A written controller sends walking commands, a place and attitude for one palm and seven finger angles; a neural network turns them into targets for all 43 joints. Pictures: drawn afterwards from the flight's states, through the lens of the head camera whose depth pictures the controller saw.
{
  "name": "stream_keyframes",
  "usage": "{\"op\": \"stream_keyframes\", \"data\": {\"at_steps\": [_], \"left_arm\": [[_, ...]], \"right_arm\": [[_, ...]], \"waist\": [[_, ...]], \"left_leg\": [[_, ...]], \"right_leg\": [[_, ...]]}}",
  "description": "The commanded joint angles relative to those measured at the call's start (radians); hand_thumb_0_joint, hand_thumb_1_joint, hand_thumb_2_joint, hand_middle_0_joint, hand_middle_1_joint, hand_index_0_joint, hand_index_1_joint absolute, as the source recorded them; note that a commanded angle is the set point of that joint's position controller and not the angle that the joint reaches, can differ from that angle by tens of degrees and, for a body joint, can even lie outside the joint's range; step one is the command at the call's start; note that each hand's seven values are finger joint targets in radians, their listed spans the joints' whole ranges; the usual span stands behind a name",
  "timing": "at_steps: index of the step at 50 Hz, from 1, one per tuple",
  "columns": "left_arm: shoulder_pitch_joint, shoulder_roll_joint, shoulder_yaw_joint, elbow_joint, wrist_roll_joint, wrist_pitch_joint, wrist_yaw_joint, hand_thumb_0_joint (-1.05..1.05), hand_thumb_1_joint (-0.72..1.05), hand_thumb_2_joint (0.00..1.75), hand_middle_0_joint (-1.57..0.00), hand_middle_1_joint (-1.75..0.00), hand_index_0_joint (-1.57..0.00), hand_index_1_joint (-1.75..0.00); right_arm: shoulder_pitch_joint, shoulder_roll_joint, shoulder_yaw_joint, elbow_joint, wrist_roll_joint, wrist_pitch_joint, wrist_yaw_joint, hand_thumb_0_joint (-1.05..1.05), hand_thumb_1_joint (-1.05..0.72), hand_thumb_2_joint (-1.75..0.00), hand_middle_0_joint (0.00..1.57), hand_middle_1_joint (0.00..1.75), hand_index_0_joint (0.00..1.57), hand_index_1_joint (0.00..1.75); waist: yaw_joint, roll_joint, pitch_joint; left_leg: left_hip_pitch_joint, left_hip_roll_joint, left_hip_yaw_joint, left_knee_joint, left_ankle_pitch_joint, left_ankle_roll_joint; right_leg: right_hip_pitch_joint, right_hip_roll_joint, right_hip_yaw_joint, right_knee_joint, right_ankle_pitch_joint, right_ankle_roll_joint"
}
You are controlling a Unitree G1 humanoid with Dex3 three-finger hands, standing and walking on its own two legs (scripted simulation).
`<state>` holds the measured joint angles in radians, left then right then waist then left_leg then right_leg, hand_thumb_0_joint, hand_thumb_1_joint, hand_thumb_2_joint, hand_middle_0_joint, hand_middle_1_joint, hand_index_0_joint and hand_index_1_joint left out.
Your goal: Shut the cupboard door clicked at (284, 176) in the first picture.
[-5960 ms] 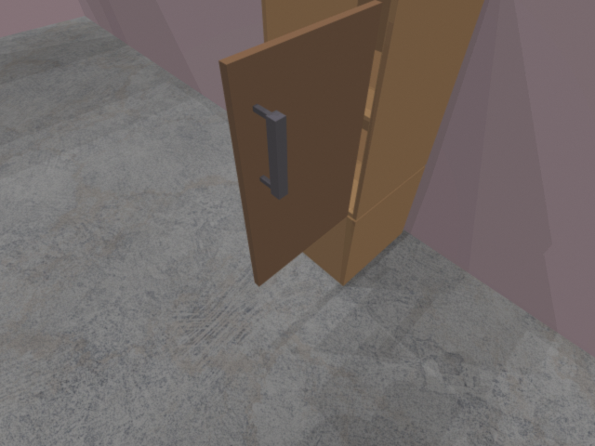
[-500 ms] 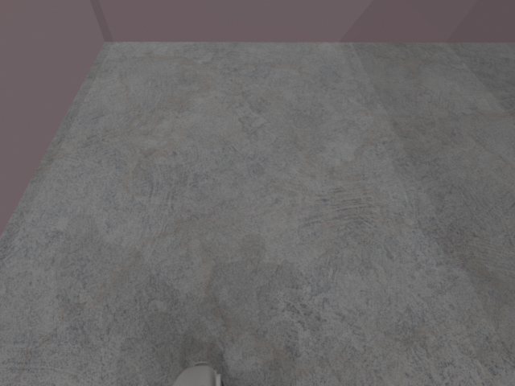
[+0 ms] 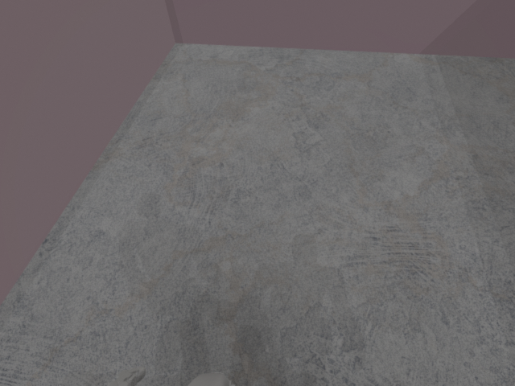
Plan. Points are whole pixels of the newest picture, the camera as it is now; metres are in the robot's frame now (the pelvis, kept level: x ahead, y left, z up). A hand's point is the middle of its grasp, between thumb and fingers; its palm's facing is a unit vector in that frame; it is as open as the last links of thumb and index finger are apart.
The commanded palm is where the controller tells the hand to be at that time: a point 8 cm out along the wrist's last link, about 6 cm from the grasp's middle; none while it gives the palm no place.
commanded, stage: walk to a spot facing it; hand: left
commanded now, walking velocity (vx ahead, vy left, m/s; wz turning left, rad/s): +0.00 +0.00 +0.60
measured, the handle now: out of the picture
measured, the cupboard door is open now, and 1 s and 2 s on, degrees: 91 91 91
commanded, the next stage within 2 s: none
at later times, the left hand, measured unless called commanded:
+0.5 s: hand out of the picture +0.06 +0.22 -0.16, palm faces +0.33 -0.90 -0.28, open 7.4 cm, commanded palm none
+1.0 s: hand out of the picture +0.00 +0.15 -0.18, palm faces +0.64 -0.73 -0.23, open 7.3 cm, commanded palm none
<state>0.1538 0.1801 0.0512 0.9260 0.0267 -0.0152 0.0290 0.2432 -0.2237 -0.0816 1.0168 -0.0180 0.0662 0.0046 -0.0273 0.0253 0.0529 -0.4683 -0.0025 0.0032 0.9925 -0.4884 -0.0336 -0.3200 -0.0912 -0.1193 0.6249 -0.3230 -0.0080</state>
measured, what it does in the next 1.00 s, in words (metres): steps on the spot, turning left: left foot, then right foot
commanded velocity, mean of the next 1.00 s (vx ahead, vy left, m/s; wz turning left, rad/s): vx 0.00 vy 0.00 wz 0.60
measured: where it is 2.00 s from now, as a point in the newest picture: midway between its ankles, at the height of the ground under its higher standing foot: outside the picture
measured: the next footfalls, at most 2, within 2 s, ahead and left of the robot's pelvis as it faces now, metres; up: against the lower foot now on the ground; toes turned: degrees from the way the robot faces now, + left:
left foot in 0.26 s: +0.08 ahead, +0.12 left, +0.00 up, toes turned +20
right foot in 0.60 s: +0.17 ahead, -0.13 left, +0.00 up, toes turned +18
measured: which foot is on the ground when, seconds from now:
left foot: up 0.00-0.24, down 0.26-0.60, up 0.62-0.96, down 0.98-1.00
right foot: down 0.00-0.26, up 0.28-0.58, down 0.60-0.96, up 0.98-1.00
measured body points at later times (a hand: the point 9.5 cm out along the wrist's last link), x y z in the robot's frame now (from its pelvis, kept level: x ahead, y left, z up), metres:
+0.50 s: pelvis +0.06 -0.01 +0.00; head +0.11 +0.00 +0.45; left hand +0.05 +0.26 -0.14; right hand +0.24 -0.22 -0.13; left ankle +0.04 +0.11 -0.73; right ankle +0.09 -0.15 -0.68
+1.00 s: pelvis +0.08 -0.04 -0.01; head +0.12 +0.01 +0.44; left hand -0.04 +0.19 -0.16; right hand +0.32 -0.17 -0.14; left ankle +0.00 +0.04 -0.73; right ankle +0.13 -0.15 -0.72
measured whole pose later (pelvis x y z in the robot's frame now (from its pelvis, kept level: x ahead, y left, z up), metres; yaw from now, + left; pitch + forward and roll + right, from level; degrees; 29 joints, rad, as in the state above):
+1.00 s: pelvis +0.08 -0.04 -0.01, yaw +40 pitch +2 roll +1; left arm 0.22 0.23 0.06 0.91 0.02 0.03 0.02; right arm 0.12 -0.22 -0.07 0.91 -0.02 0.05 0.03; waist 0.00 -0.05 0.10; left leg -0.32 0.02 0.09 0.63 -0.29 0.01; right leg -0.33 -0.19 -0.25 0.79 -0.47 0.05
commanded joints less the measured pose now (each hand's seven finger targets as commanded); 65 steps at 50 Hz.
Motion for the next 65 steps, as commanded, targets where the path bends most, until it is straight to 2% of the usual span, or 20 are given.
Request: {"op": "stream_keyframes", "data": {"at_steps": [1, 7, 11, 12, 13, 14, 19, 27, 28, 30, 35, 42, 46, 47, 48, 49, 54, 63, 64, 65], "left_arm": [[0.065, 0.155, 0.030, -0.043, 0.001, -0.010, 0.011, 0.00, 0.90, 0.90, -0.20, -0.30, -0.20, -0.30], [0.137, 0.199, 0.044, -0.022, 0.008, -0.011, 0.007, 0.00, 0.90, 0.90, -0.20, -0.30, -0.20, -0.30], [0.099, 0.234, 0.057, -0.045, -0.003, -0.009, -0.003, 0.00, 0.90, 0.90, -0.20, -0.30, -0.20, -0.30], [0.083, 0.219, 0.052, -0.060, -0.008, -0.006, -0.006, 0.00, 0.90, 0.90, -0.20, -0.30, -0.20, -0.30], [0.070, 0.149, 0.039, -0.107, -0.020, -0.002, -0.015, 0.00, 0.90, 0.90, -0.20, -0.30, -0.20, -0.30], [0.011, 0.145, 0.026, -0.151, -0.008, 0.013, -0.006, 0.00, 0.90, 0.90, -0.20, -0.30, -0.20, -0.30], [0.032, 0.129, 0.037, -0.088, -0.004, 0.038, -0.018, 0.00, 0.90, 0.90, -0.20, -0.30, -0.20, -0.30], [0.131, 0.122, 0.033, -0.086, -0.010, 0.023, -0.016, 0.00, 0.90, 0.90, -0.20, -0.30, -0.20, -0.30], [0.173, 0.143, 0.043, -0.079, -0.007, 0.014, -0.012, 0.00, 0.90, 0.90, -0.20, -0.30, -0.20, -0.30], [0.190, 0.294, 0.063, -0.093, 0.011, 0.002, 0.002, 0.00, 0.90, 0.90, -0.20, -0.30, -0.20, -0.30], [0.028, 0.168, 0.028, -0.126, 0.001, -0.002, 0.012, 0.00, 0.90, 0.90, -0.20, -0.30, -0.20, -0.30], [0.131, 0.212, 0.052, -0.072, 0.007, -0.001, 0.009, 0.00, 0.90, 0.90, -0.20, -0.30, -0.20, -0.30], [0.101, 0.231, 0.065, -0.072, -0.002, 0.005, -0.002, 0.00, 0.90, 0.90, -0.20, -0.30, -0.20, -0.30], [0.091, 0.212, 0.061, -0.077, -0.008, 0.009, -0.006, 0.00, 0.90, 0.90, -0.20, -0.30, -0.20, -0.30], [0.088, 0.150, 0.052, -0.117, -0.018, 0.016, -0.014, 0.00, 0.90, 0.90, -0.20, -0.30, -0.20, -0.30], [0.002, 0.126, 0.028, -0.165, -0.008, 0.025, -0.010, 0.00, 0.90, 0.90, -0.20, -0.30, -0.20, -0.30], [-0.006, 0.127, 0.037, -0.097, -0.007, 0.038, -0.018, 0.00, 0.90, 0.90, -0.20, -0.30, -0.20, -0.30], [0.110, 0.128, 0.037, -0.081, -0.016, 0.017, -0.011, 0.00, 0.90, 0.90, -0.20, -0.30, -0.20, -0.30], [0.157, 0.185, 0.051, -0.077, -0.006, 0.005, -0.004, 0.00, 0.90, 0.90, -0.20, -0.30, -0.20, -0.30], [0.181, 0.281, 0.068, -0.070, 0.008, -0.003, 0.005, 0.00, 0.90, 0.90, -0.20, -0.30, -0.20, -0.30]], "right_arm": [[-0.069, -0.030, -0.002, -0.119, 0.000, -0.019, 0.017, 0.00, -0.90, -0.90, 0.20, 0.30, 0.20, 0.30], [-0.145, -0.013, 0.013, -0.153, 0.005, -0.024, 0.030, 0.00, -0.90, -0.90, 0.20, 0.30, 0.20, 0.30], [-0.069, -0.075, 0.001, -0.162, -0.002, -0.033, 0.027, 0.00, -0.90, -0.90, 0.20, 0.30, 0.20, 0.30], [0.006, -0.131, -0.014, -0.150, -0.007, -0.038, 0.027, 0.00, -0.90, -0.90, 0.20, 0.30, 0.20, 0.30], [0.080, -0.259, -0.047, -0.148, -0.016, -0.048, 0.020, 0.00, -0.90, -0.90, 0.20, 0.30, 0.20, 0.30], [0.134, -0.308, -0.053, -0.128, -0.003, -0.038, 0.014, 0.00, -0.90, -0.90, 0.20, 0.30, 0.20, 0.30], [-0.090, -0.198, -0.024, -0.179, -0.008, -0.051, -0.012, 0.00, -0.90, -0.90, 0.20, 0.30, 0.20, 0.30], [-0.152, -0.213, -0.042, -0.200, -0.008, -0.030, 0.000, 0.00, -0.90, -0.90, 0.20, 0.30, 0.20, 0.30], [-0.169, -0.188, -0.042, -0.209, -0.002, -0.029, 0.003, 0.00, -0.90, -0.90, 0.20, 0.30, 0.20, 0.30], [-0.166, -0.092, -0.026, -0.244, 0.004, -0.030, 0.015, 0.00, -0.90, -0.90, 0.20, 0.30, 0.20, 0.30], [-0.126, -0.072, -0.017, -0.174, 0.001, -0.004, 0.028, 0.00, -0.90, -0.90, 0.20, 0.30, 0.20, 0.30], [-0.178, -0.031, 0.001, -0.178, 0.008, -0.013, 0.034, 0.00, -0.90, -0.90, 0.20, 0.30, 0.20, 0.30], [-0.096, -0.065, -0.004, -0.167, 0.005, -0.026, 0.029, 0.00, -0.90, -0.90, 0.20, 0.30, 0.20, 0.30], [-0.040, -0.106, -0.016, -0.155, 0.002, -0.034, 0.031, 0.00, -0.90, -0.90, 0.20, 0.30, 0.20, 0.30], [0.027, -0.225, -0.045, -0.151, -0.009, -0.043, 0.023, 0.00, -0.90, -0.90, 0.20, 0.30, 0.20, 0.30], [0.085, -0.283, -0.058, -0.128, -0.006, -0.034, 0.012, 0.00, -0.90, -0.90, 0.20, 0.30, 0.20, 0.30], [-0.061, -0.181, -0.028, -0.154, -0.009, -0.051, -0.017, 0.00, -0.90, -0.90, 0.20, 0.30, 0.20, 0.30], [-0.128, -0.188, -0.041, -0.174, -0.004, -0.032, -0.007, 0.00, -0.90, -0.90, 0.20, 0.30, 0.20, 0.30], [-0.122, -0.149, -0.037, -0.185, 0.004, -0.034, 0.000, 0.00, -0.90, -0.90, 0.20, 0.30, 0.20, 0.30], [-0.118, -0.082, -0.025, -0.209, 0.009, -0.036, 0.006, 0.00, -0.90, -0.90, 0.20, 0.30, 0.20, 0.30]], "waist": [[0.029, -0.219, -0.061], [0.070, -0.231, -0.072], [0.004, -0.188, -0.126], [-0.042, -0.073, -0.184], [-0.082, 0.251, -0.234], [-0.100, 0.219, -0.246], [0.008, 0.134, -0.091], [0.053, 0.120, -0.098], [0.078, 0.072, -0.101], [0.106, -0.378, -0.098], [0.010, -0.230, -0.063], [0.074, -0.226, -0.090], [0.025, -0.190, -0.121], [-0.009, -0.074, -0.155], [-0.046, 0.233, -0.192], [-0.083, 0.268, -0.175], [0.003, 0.125, -0.088], [0.061, 0.131, -0.105], [0.084, -0.026, -0.129], [0.096, -0.341, -0.129]], "left_leg": [[-0.135, 0.060, 0.032, 0.155, 0.033, -0.029], [-0.026, 0.027, 0.136, -0.201, 0.056, -0.020], [0.206, -0.002, 0.174, -0.452, 0.242, 0.013], [0.396, 0.065, 0.104, -0.530, 0.464, 0.041], [0.578, 0.368, -0.302, -0.555, 0.914, 0.207], [0.541, 0.481, -0.366, -0.573, 0.982, 0.299], [0.290, 0.265, -0.169, -0.625, 0.607, 0.186], [0.118, 0.197, -0.208, -0.541, 0.455, 0.150], [0.037, 0.144, -0.181, -0.476, 0.361, 0.108], [-0.165, -0.061, 0.009, 0.012, -0.145, -0.002], [-0.106, 0.043, -0.001, 0.225, 0.065, -0.029], [0.006, 0.031, 0.101, -0.174, 0.022, -0.023], [0.200, 0.021, 0.131, -0.446, 0.185, 0.002], [0.349, 0.061, 0.067, -0.564, 0.342, 0.025], [0.512, 0.326, -0.299, -0.598, 0.706, 0.160], [0.489, 0.461, -0.397, -0.622, 0.860, 0.276], [0.343, 0.250, -0.188, -0.610, 0.740, 0.185], [0.147, 0.162, -0.229, -0.495, 0.567, 0.126], [0.023, 0.082, -0.166, -0.379, 0.375, 0.068], [-0.142, -0.071, 0.004, -0.120, -0.054, -0.008]], "right_leg": [[0.189, -0.266, 0.090, -0.251, 0.530, -0.089], [0.302, -0.268, -0.023, -0.159, 0.780, -0.073], [0.219, -0.266, -0.092, 0.016, 0.745, -0.026], [0.088, -0.237, -0.111, 0.183, 0.572, 0.015], [-0.215, -0.078, -0.120, 0.438, -0.136, 0.094], [-0.271, -0.036, 0.018, 0.571, -0.378, 0.086], [-0.253, -0.027, 0.107, 0.523, -0.117, 0.093], [0.087, 0.070, 0.036, -0.008, 0.013, 0.078], [0.195, 0.038, 0.051, -0.143, 0.090, 0.071], [0.238, -0.406, 0.489, -0.360, 0.200, -0.109], [0.133, -0.246, 0.116, -0.262, 0.440, -0.089], [0.270, -0.292, 0.025, -0.193, 0.591, -0.099], [0.189, -0.293, -0.047, -0.069, 0.492, -0.044], [0.088, -0.259, -0.082, 0.074, 0.398, 0.003], [-0.184, -0.109, -0.118, 0.304, -0.084, 0.085], [-0.293, -0.052, -0.014, 0.453, -0.380, 0.092], [-0.272, -0.026, 0.100, 0.509, -0.110, 0.094], [0.161, 0.061, 0.040, -0.131, 0.088, 0.073], [0.311, -0.060, 0.152, -0.256, 0.169, 0.044], [0.384, -0.345, 0.425, -0.313, 0.346, -0.071]]}}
